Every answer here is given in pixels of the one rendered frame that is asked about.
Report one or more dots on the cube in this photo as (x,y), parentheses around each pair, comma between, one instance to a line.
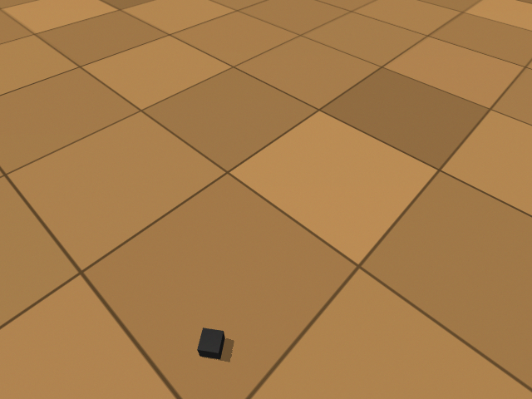
(211,343)

